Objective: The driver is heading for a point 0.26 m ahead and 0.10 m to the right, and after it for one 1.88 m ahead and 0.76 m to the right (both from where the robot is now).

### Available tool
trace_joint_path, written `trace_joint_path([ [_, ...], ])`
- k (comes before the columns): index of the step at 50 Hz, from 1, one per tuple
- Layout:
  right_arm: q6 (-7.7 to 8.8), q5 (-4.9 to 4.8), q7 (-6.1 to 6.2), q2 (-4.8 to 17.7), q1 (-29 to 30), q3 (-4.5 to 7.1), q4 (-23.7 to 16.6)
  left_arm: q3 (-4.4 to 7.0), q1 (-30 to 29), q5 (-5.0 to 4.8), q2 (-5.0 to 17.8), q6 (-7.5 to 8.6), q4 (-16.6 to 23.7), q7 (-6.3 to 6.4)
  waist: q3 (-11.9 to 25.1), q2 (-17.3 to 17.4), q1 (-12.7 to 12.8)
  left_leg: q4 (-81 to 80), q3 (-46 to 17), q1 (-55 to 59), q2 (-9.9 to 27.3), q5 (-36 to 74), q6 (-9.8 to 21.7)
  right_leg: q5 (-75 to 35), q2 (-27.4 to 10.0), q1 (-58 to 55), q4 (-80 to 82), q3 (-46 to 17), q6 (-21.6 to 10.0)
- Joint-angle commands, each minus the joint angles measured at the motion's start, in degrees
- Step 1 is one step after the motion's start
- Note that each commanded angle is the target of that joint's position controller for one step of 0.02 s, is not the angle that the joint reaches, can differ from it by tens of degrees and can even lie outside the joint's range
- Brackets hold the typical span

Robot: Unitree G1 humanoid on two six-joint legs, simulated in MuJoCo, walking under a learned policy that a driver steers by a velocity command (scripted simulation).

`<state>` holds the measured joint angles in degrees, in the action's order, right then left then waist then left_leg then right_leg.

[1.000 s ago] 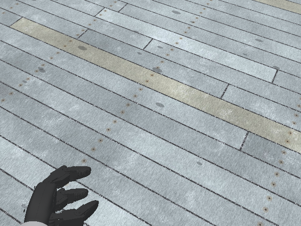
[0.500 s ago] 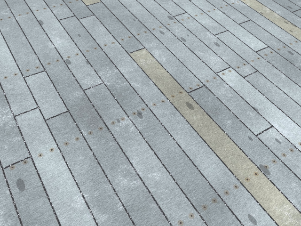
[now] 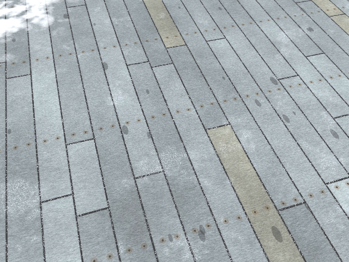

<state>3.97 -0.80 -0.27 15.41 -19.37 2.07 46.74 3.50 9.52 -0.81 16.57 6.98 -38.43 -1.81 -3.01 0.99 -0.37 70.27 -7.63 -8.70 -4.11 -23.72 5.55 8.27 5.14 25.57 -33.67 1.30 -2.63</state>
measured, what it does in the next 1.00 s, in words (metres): walks ahead, turning right: left foot, then right foot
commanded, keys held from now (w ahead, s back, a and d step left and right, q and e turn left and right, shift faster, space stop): w+e+shift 0.74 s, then w+shift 0.24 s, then w+q+shift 0.02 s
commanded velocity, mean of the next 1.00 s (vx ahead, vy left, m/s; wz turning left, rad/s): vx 1.00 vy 0.00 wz -0.71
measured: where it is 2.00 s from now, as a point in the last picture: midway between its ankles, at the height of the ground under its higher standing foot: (307, 58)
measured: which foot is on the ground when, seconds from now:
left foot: up 0.00-0.32, down 0.34-0.78, up 0.80-1.00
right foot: down 0.00-0.36, up 0.38-0.76, down 0.78-1.00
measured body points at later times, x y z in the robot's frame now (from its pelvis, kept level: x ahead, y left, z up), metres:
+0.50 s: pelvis +0.46 -0.01 +0.01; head +0.47 -0.03 +0.46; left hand +0.66 +0.22 -0.09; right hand +0.48 -0.32 -0.08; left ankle +0.52 +0.12 -0.72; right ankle +0.34 -0.09 -0.60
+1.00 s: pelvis +0.82 -0.27 +0.02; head +0.83 -0.29 +0.47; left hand +1.03 -0.11 -0.10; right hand +0.78 -0.58 -0.07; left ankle +1.00 -0.17 -0.63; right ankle +0.78 -0.29 -0.72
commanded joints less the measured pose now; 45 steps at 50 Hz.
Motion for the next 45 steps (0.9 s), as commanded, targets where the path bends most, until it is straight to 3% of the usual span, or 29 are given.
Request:
trace_joint_path([
  [1, 4.67, 0.74, -0.64, 5.0, 11.5, 0.27, -10.2, 1.77, 13.9, 1.11, 5.6, -0.08, -0.9, -0.63, 4.4, 1.5, 5.0, 4.0, -0.9, -33.1, 4.9, 4.8, 0.3, 12.3, -15.6, -31.7, 19.5, -36.4, -12.8],
  [2, 5.01, 1.08, -0.82, 4.3, 11.4, 0.21, -10.7, 1.39, 13.4, 1.54, 4.8, 0.14, -1.3, -0.69, 4.4, 0.1, 2.8, -0.4, -1.5, -30.4, 6.2, 5.8, -0.3, 7.5, -13.6, -28.4, 20.4, -33.7, -13.3],
  [5, 4.69, 1.56, -0.53, 3.5, 10.3, -0.05, -10.9, 0.81, 12.5, -0.54, 3.6, -0.16, -2.1, -0.09, 0.8, -2.1, -0.7, -11.2, -0.2, -29.5, 7.5, 4.8, -3.8, 4.8, -12.4, -21.2, 23.2, -30.3, -15.1],
  [9, 5.69, 1.72, -1.49, 2.0, 23.2, -1.28, -15.7, 1.74, 13.4, -1.25, 6.4, -0.84, -2.4, 2.05, -5.0, -3.4, 2.5, -32.3, 3.4, -18.1, 5.2, 23.4, -7.3, 3.4, -8.9, -4.1, 26.5, -24.0, -12.0],
  [11, 5.8, 1.33, -1.57, 2.7, 25.5, -0.66, -16.6, 2.1, 16.2, -1.72, 7.1, -1.23, -3.2, 2.28, -3.8, -4.1, 3.7, -37.1, 3.3, -7.5, 3.2, 33.5, -8.0, 4.3, -8.9, 0.2, 27.1, -24.1, -10.0],
  [14, 5.45, -0.17, -0.6, 5.7, 26.3, 0.99, -17.5, 1.98, 19.5, -2.67, 6.0, -2.03, -4.7, 2.45, -2.6, -6.3, 3.5, -42.0, 1.7, -5.6, 3.1, 30.1, -7.7, -0.2, -10.0, -8.6, 20.8, -25.8, -7.4],
  [16, 5.57, -0.58, 0.22, 9.2, 18.6, 3.23, -16.7, 2.18, 19.2, -1.84, 6.5, -2.94, -5.0, 2.28, 3.9, -7.0, -2.1, -42.4, 3.3, 2.6, 2.5, 22.4, -5.5, -19.3, -8.0, -13.7, 6.6, -23.6, -4.3],
  [17, 5.16, -0.84, 0.86, 10.8, 5.7, 4.13, -14.7, 1.96, 15.8, -0.37, 6.6, -3.31, -3.0, 2.03, 12.8, -7.0, -8.9, -38.0, 0.3, 18.0, 7.5, 17.8, -3.3, -20.2, -6.5, -7.5, -8.8, -21.6, -2.4],
  [18, 4.12, -0.3, 1.38, 14.8, -6.2, 5.04, -13.0, 0.09, 20.8, 1.22, -0.4, -2.99, -1.9, 1.97, 24.9, 6.6, -9.1, -36.0, -15.7, 38.2, 20.7, 4.6, 1.9, 4.2, -1.9, 5.5, -30.0, -17.1, -1.0],
  [19, 3.68, -0.01, -0.16, 17.1, -7.8, 5.15, -10.3, -2.26, 25.6, -3.12, -3.5, -2.44, 0.7, 2.01, 33.3, 29.0, -5.5, -50.1, -47.6, 44.9, 32.3, -20.3, 8.9, 22.1, -2.2, 19.1, -47.1, -12.6, -0.2],
  [20, 3.1, 0.05, 0.19, 10.5, -4.4, 4.26, -11.7, -1.07, 19.7, -4.14, 1.9, -2.87, -0.6, 2.93, 22.1, 18.9, -7.5, -54.3, -44.1, 37.4, 28.0, -25.4, 6.4, 17.5, -6.2, 25.2, -51.0, -11.0, -0.2],
  [22, 2.39, 1.33, 0.56, 6.7, 0.0, 3.03, -9.7, -0.34, 8.2, -1.52, 4.2, -3.35, 1.6, 2.61, 7.1, 2.6, -6.7, -53.7, -23.6, 20.7, 24.2, -1.2, 4.0, 11.4, -10.3, 25.2, -48.7, -7.4, -0.4],
  [23, 2.39, 2.27, 0.45, 5.5, 1.4, 2.87, -8.7, -0.24, 5.7, -0.53, 3.2, -3.54, 2.5, 2.0, 4.0, 1.9, -5.3, -54.1, -16.8, 13.6, 21.9, 8.5, 3.7, 10.5, -12.2, 21.6, -44.9, -7.7, -0.7],
  [24, 2.46, 2.63, 0.46, 4.1, 3.6, 2.38, -7.6, -0.15, 6.2, -1.27, 1.6, -4.33, 3.3, 1.43, 2.5, 3.3, -2.5, -55.9, -12.7, 9.2, 20.6, 8.3, 3.5, 10.5, -13.7, 19.9, -43.9, -8.0, -0.8],
  [25, 2.62, 1.92, 0.22, 3.1, 5.5, 2.31, -6.8, -0.43, 5.9, -2.17, 0.3, -5.19, 4.0, 1.13, 1.3, 4.9, -1.0, -57.4, -9.7, 6.1, 20.9, 9.6, 3.4, 11.4, -15.2, 19.6, -42.7, -8.0, -0.8],
  [27, 2.92, 0.59, 0.01, 3.0, 7.5, 2.38, -6.0, -0.97, 3.6, -2.0, -0.6, -6.35, 5.7, 0.62, -1.7, 3.2, 0.4, -59.5, -2.3, 3.0, 21.0, 16.9, 3.3, 10.0, -16.6, 21.8, -40.2, -7.4, -0.2],
  [30, 3.47, 0.71, 0.61, 7.5, 11.3, 3.46, -6.0, -1.32, 1.6, -0.97, 0.9, -5.99, 7.1, -0.54, -4.2, 1.4, 2.5, -63.6, 8.9, -1.3, 19.1, 21.2, 2.1, -3.4, -16.7, 19.1, -29.6, -6.0, 0.8],
  [32, 3.32, 1.16, 0.8, 8.4, 8.5, 3.6, -5.1, -0.85, -3.6, -0.61, 2.9, -5.49, 6.9, -1.24, -4.0, -3.9, -0.6, -64.9, 16.8, 1.5, 13.5, 24.8, -0.5, -11.9, -12.3, 14.5, -21.5, 0.5, -0.7],
  [33, 3.48, 0.62, 0.75, 12.0, 7.0, 4.25, -4.7, -1.41, -5.8, -0.78, 1.4, -5.21, 8.5, -1.85, -5.6, -1.4, -0.4, -65.0, 17.3, 0.5, 16.5, 28.2, -0.5, -13.9, -13.0, 11.9, -16.2, 0.7, -1.4],
  [35, 2.78, 0.65, 0.58, 14.2, 4.5, 4.58, -4.0, -0.22, -6.8, -0.9, 5.0, -4.83, 8.8, -2.55, -4.3, 0.0, 0.3, -60.3, 20.3, 6.8, 16.0, 54.1, -1.9, -12.5, -7.6, 6.4, -11.6, 6.2, -3.4],
  [37, 1.08, 0.45, 0.84, 18.4, 3.9, 5.52, -4.6, 1.84, 0.8, -2.06, 9.3, -5.27, 7.8, -2.38, 2.0, 4.9, 6.7, -45.1, 20.9, 12.0, 17.8, 82.2, -2.2, -3.7, -2.2, -3.4, -12.8, 9.8, -5.5],
  [38, 0.92, 0.15, 1.19, 17.5, 3.5, 5.07, -5.5, 3.6, 10.1, -1.84, 12.4, -5.88, 4.7, -2.01, 8.0, 4.9, 10.9, -31.2, 20.6, 7.7, 17.6, 92.9, -1.5, -2.3, 1.0, -17.7, -13.5, 9.6, -7.8],
  [39, 1.56, -0.28, 1.22, 17.1, 4.9, 4.63, -5.8, 5.0, 22.4, -1.79, 14.2, -6.59, 1.8, -1.03, 11.0, 2.2, 17.4, -14.0, 19.1, -5.3, 16.5, 75.5, -3.7, -6.7, -1.6, -36.4, -6.5, 2.0, -10.5],
  [40, 2.5, 2.68, 0.28, 5.0, -1.8, 1.08, -5.9, 4.54, 21.6, -2.05, 17.5, -6.95, -0.3, -0.26, 10.6, -19.9, 8.6, 12.9, 17.1, -23.2, 5.0, -6.9, -5.6, -5.8, -9.7, -47.7, -7.5, -14.0, -13.8],
  [41, 4.77, 0.05, -0.29, 5.6, -5.2, -0.19, -9.6, 3.82, 18.4, 0.03, 17.4, -5.28, 3.6, -0.49, 26.7, -21.0, 4.9, 22.4, 3.1, -34.2, 0.8, -10.6, -4.8, 21.4, -21.0, -55.7, 10.3, -48.4, -24.3],
  [42, 5.58, -2.07, -0.21, 12.4, 2.8, 1.36, -8.6, 3.49, 19.6, -0.1, 12.8, -4.19, 2.7, -0.61, 21.3, -8.3, 9.6, 17.8, 0.3, -35.7, 4.9, -2.2, -2.8, 28.3, -20.9, -49.8, 17.9, -48.8, -19.3],
  [43, 5.9, -2.84, 0.21, 11.2, 7.7, 1.07, -10.8, 3.34, 16.9, -0.14, 13.3, -3.11, 1.9, -0.62, 10.7, -2.8, 7.2, 12.9, 1.3, -36.8, 6.1, 1.6, -2.4, 26.7, -20.2, -39.5, 20.1, -46.0, -17.4],
  [44, 5.71, -1.55, 0.87, 9.5, 9.2, 0.6, -10.2, 2.69, 12.0, 0.22, 11.8, -2.14, 2.2, -0.85, 5.8, 3.9, 3.9, 9.0, 0.9, -33.9, 8.6, 4.5, -2.7, 20.3, -18.7, -29.6, 19.9, -41.1, -15.9],
  [45, 5.18, -0.53, 0.94, 8.9, 7.2, 0.57, -9.3, 2.1, 8.9, 1.51, 10.1, -1.36, 2.6, -0.9, 4.8, 3.1, 1.1, 5.8, 0.2, -28.8, 10.3, 6.1, -2.8, 9.9, -16.5, -22.5, 17.8, -34.9, -15.4],
])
